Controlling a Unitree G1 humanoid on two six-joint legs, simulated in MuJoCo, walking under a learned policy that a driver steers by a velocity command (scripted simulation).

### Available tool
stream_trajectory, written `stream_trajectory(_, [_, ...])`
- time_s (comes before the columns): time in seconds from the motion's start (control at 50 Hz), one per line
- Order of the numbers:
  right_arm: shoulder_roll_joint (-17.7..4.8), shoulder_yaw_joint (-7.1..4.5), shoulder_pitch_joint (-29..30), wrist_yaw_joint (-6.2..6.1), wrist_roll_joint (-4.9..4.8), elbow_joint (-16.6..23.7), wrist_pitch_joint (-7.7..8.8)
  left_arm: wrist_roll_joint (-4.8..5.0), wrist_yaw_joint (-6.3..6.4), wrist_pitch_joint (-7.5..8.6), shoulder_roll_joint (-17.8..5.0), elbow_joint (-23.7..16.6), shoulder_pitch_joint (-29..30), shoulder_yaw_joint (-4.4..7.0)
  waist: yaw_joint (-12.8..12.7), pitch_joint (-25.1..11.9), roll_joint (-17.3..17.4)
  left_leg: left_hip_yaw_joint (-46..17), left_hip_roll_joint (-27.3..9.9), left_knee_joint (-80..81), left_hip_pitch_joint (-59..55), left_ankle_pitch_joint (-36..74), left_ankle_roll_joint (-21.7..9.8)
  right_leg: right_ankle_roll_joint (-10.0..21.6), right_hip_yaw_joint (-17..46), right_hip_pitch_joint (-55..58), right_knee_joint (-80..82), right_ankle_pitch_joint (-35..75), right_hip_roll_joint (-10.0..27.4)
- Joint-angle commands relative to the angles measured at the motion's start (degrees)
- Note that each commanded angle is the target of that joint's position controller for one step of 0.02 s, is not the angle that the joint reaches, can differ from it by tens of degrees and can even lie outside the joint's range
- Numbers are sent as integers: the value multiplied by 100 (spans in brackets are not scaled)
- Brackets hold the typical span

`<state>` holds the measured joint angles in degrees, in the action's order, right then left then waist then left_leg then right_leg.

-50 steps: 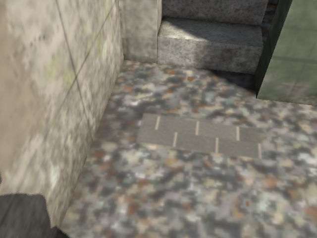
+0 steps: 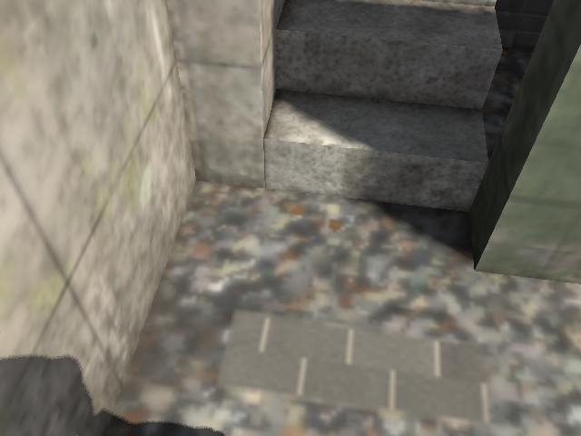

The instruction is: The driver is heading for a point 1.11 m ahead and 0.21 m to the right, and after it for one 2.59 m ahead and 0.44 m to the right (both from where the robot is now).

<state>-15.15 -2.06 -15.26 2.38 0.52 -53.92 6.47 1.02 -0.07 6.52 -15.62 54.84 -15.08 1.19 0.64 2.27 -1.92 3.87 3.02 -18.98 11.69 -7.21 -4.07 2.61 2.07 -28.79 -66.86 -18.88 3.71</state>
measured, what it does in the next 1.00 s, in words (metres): walks ahead: right foot, then left foot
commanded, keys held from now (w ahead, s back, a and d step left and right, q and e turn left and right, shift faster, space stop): w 0.98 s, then w+e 0.02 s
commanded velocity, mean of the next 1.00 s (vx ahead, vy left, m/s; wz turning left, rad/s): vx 0.50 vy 0.00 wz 0.00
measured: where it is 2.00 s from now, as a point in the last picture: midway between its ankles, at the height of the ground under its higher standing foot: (336, 300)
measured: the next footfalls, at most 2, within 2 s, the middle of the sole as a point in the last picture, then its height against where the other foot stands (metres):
right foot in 0.34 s outside the picture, level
left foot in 0.88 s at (282, 374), level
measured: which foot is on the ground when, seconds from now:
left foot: down 0.00-0.36, up 0.38-0.86, down 0.88-1.00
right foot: up 0.00-0.32, down 0.34-0.88, up 0.90-1.00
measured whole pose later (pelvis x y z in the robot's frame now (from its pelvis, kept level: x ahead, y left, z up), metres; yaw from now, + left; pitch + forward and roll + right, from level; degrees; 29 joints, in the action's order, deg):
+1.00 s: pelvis +0.54 -0.06 -0.01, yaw +1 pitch +0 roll -1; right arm -15.6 -2.1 -10.6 0.6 2.9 -51.5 5.2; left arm -0.6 -1.0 5.3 -15.7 54.8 -17.4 0.9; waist -1.0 3.6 -1.6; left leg 3.4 -0.1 -26.0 17.4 -8.5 -3.0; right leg 5.5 1.8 -17.7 -60.8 -23.4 -2.1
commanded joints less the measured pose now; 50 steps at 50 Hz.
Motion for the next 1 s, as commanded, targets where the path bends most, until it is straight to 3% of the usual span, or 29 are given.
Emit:
stream_trajectory(0.02, [-644,-91,27,-21,0,179,114,-52,14,-91,-148,-242,-408,22,-299,57,455,-1366,-1643,1434,49,528,-1172,-167,146,-645,277,461,469])
stream_trajectory(0.08, [-778,-115,-298,-130,-60,43,59,-154,-12,-85,-246,-576,316,46,-163,193,537,-962,-1431,1478,60,516,-1002,-297,18,-1022,1209,1707,467])
stream_trajectory(0.16, [-911,-114,-684,-210,-129,-78,-6,-94,-92,-18,-210,-882,1184,24,96,251,605,-645,-1311,1318,-124,494,-725,-354,-205,-537,2805,2778,117])
stream_trajectory(0.22, [-1013,-145,-886,-220,-169,-190,-94,-51,-179,10,-303,-1085,1599,32,175,403,723,-759,-1636,1122,-759,241,-627,-273,-93,-629,3358,2555,44])
stream_trajectory(0.26, [-1056,-183,-830,-179,-134,-127,-120,-17,-210,-12,-421,-1169,1659,48,158,465,831,-803,-1864,956,-1018,256,-565,-70,-88,-452,3557,2147,10])
stream_trajectory(0.3, [-1100,-197,-630,-200,-134,-96,-157,-25,-210,-5,-727,-1121,1179,164,-190,261,932,-762,-1826,332,-1199,1232,-380,135,-199,277,3682,1502,-187])
stream_trajectory(0.32, [-1052,-175,-548,-208,-105,-80,-205,-38,-193,7,-929,-881,333,294,-613,-191,797,-550,-1581,-717,-1095,2092,-231,278,-365,1229,3684,1262,-402])
stream_trajectory(0.34, [-712,-48,-519,-245,-36,39,-252,-22,-151,-1,-1376,-514,-937,501,-1026,-991,384,-192,-1165,-2475,-390,1764,5,525,109,2693,3584,1407,76])
stream_trajectory(0.36, [87,200,-1348,-179,23,173,-121,-100,-149,-38,-2060,-431,-1396,630,-608,-1755,-1363,-178,-176,-4792,1897,-1019,341,1406,2717,4811,3982,608,1408])
stream_trajectory(0.38, [-81,181,-1570,-139,-221,26,58,-94,-168,-49,-1571,-469,-1323,504,-571,-2192,-1725,-1052,45,-5926,2736,-2535,279,1686,4575,4972,5211,-306,1853])
stream_trajectory(0.4, [-809,8,-906,-110,-418,173,166,-64,-152,-28,-1081,-586,-839,387,-542,-1310,-1090,-1208,-321,-6311,3207,-2236,114,1305,3788,4305,5189,-258,1635])
stream_trajectory(0.42, [-1033,-40,-423,-166,-384,301,170,-85,-159,-27,-847,-710,-265,298,-425,-793,-453,-993,-627,-6137,3011,-1726,60,1066,2749,3400,5169,543,1401])
stream_trajectory(0.44, [-981,-64,-334,-212,-259,282,113,-140,-188,-14,-717,-803,177,226,-177,-558,-138,-918,-895,-5739,2623,-1307,94,1006,2070,2618,5229,1331,1173])
stream_trajectory(0.46, [-908,-96,-409,-227,-169,256,18,-180,-203,16,-627,-807,389,190,23,-515,-233,-965,-1102,-5352,2164,-1083,119,948,1673,2135,5360,1591,967])
stream_trajectory(0.5, [-631,-73,-545,-225,-128,205,-145,-165,-214,46,-660,-698,444,180,172,-402,-285,-841,-1141,-4968,1705,-922,218,1019,1211,1688,5663,1774,741])
stream_trajectory(0.56, [-554,-52,-114,-246,-52,395,-233,-77,-165,54,-824,-521,204,224,98,-77,-210,-721,-1175,-4019,2037,-598,383,1141,867,1755,5926,1953,705])
stream_trajectory(0.66, [-474,4,804,-187,-103,654,-160,-78,-121,-28,-904,-394,-278,255,-296,187,-127,-602,-1028,-2146,2396,457,413,1037,588,2494,6054,1717,690])
stream_trajectory(0.72, [-506,28,1343,-106,-97,764,-78,-71,-147,-89,-1120,-380,-482,312,-538,234,-3,-402,-876,-1557,2276,774,360,1050,454,2775,5942,1867,704])
stream_trajectory(0.78, [-555,37,1628,-17,-124,869,5,-65,-139,-196,-1061,-300,-689,310,-556,340,-29,-345,-776,-1299,2390,475,250,1068,508,3275,5720,2531,896])
stream_trajectory(0.8, [-684,8,1617,-2,-113,926,62,-125,-107,-224,-1148,-360,-575,333,-488,309,-119,-329,-767,-1234,2254,330,197,1025,453,3373,5595,2713,893])
stream_trajectory(0.82, [-497,52,1521,-35,287,879,-113,-411,-89,-89,-643,-218,-661,235,-377,157,-69,-102,-642,-1190,1753,370,130,866,214,3227,5383,3370,739])
stream_trajectory(0.84, [-475,38,1091,-115,302,835,-184,-346,-57,-4,-773,-179,-641,245,-175,-43,-298,14,-450,-1155,1184,108,-1,809,184,3174,4963,4212,677])
stream_trajectory(0.86, [-577,-14,385,-194,336,661,-196,-270,-31,19,-879,-138,-528,269,215,-300,-189,28,-321,-846,353,-67,-131,691,53,2949,4194,4711,509])
stream_trajectory(0.88, [-918,-150,-586,-264,336,337,-159,-235,-51,29,-679,-185,-390,173,652,-698,151,-253,-523,-671,-729,-202,-270,517,-66,2396,3036,4195,224])
stream_trajectory(0.9, [-1676,-361,-1421,-331,467,268,-123,-63,-82,54,-235,-377,-743,19,727,-1468,1211,-2357,-2100,-381,-2288,-1061,-918,283,-349,888,1033,2082,-360])
stream_trajectory(0.92, [-1847,-441,-1415,-261,387,133,-150,-7,-83,22,-259,-256,-1074,36,532,-1554,1712,-4559,-2872,596,-2566,-1403,-1426,270,47,-315,-174,-1411,-1080])
stream_trajectory(0.94, [-1537,-389,-916,-201,249,177,-138,-106,-48,-9,-650,-278,-583,95,350,-733,840,-3869,-2611,696,-1864,-2026,-1204,390,592,-748,-483,-986,-591])
stream_trajectory(0.98, [-886,-229,-5,-177,194,320,-105,-165,-100,-26,-556,-307,-301,62,44,-258,559,-2367,-2053,868,-960,-1063,-864,383,334,-504,177,-312,-113])
stream_trajectory(1.0, [-789,-181,54,-214,162,277,-48,-243,-78,-125,-463,-330,-263,22,-10,-89,531,-1884,-1901,1017,-667,-537,-764,256,255,-213,419,-199,-29])
Velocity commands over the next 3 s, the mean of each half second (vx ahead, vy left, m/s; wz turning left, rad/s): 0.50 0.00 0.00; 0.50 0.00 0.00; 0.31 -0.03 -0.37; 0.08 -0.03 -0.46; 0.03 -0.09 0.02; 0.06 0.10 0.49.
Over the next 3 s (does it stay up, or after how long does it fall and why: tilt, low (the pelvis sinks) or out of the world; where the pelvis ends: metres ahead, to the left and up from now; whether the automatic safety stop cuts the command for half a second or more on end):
stays up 0.78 -0.11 -0.02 its command is cut before an obstacle after 1.3 s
